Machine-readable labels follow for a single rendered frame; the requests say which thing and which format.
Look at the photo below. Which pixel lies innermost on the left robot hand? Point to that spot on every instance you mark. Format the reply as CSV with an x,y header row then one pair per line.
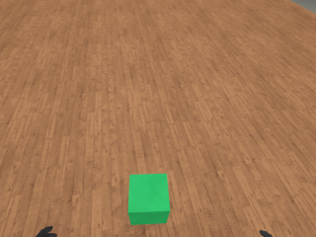
x,y
44,232

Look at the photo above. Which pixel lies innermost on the carton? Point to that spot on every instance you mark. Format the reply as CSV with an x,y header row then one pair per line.
x,y
148,199

